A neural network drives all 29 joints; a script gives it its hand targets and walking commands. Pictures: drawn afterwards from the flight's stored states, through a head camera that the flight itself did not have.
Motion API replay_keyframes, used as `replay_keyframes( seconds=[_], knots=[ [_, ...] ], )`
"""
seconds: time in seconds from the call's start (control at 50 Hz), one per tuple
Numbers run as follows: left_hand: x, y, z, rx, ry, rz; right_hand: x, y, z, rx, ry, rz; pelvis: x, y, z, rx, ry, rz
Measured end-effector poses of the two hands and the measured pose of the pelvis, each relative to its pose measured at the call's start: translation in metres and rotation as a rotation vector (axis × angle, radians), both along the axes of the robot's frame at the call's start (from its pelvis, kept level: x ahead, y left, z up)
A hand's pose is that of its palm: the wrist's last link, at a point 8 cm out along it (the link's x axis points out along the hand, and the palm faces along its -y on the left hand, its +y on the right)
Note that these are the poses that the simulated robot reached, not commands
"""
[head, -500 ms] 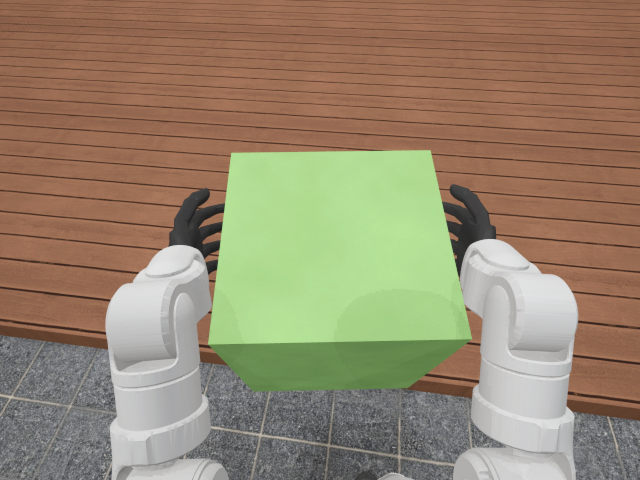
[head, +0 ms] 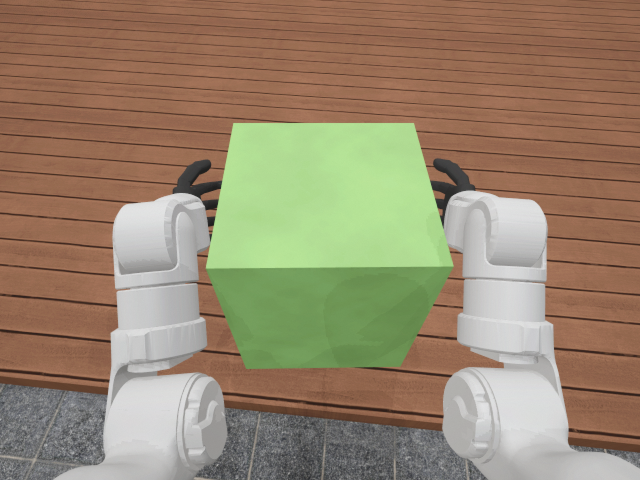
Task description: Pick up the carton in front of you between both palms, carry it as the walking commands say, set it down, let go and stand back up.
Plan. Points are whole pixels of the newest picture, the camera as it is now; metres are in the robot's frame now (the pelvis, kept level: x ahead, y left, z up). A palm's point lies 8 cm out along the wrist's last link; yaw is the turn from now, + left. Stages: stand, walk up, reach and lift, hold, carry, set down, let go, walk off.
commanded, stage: carry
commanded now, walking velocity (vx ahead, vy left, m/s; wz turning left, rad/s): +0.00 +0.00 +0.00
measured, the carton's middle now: (323, 255) +0.38 +0.00 +0.06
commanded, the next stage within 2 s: none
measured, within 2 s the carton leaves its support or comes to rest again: neither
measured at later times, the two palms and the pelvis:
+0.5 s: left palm (184, 200) +0.43 +0.17 +0.11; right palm (429, 189) +0.44 -0.13 +0.12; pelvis +0.07 +0.01 +0.00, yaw +0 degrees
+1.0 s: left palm (206, 198) +0.42 +0.14 +0.12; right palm (455, 199) +0.42 -0.16 +0.12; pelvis +0.08 +0.00 -0.01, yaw -1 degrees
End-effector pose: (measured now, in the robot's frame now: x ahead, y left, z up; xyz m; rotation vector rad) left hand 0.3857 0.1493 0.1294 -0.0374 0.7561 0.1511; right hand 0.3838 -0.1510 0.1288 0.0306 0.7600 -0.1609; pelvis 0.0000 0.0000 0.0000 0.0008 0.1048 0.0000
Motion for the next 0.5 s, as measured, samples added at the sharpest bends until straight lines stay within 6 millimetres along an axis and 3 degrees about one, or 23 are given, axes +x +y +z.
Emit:
replay_keyframes(
  seconds=[0.14,0.4,0.5],
  knots=[
    [0.010,0.001,-0.021,0.002,0.011,-0.001,0.009,0.001,-0.022,0.001,0.011,-0.001,0.019,0.003,0.007,0.003,0.007,-0.003],
    [0.032,0.005,-0.011,0.007,-0.065,0.025,0.039,0.005,-0.015,0.009,-0.065,0.022,0.050,0.001,0.014,0.012,0.025,0.010],
    [0.040,0.018,-0.016,0.002,-0.088,0.025,0.051,0.018,-0.012,-0.006,-0.088,0.030,0.068,0.009,0.001,0.000,-0.016,-0.001]
  ],
)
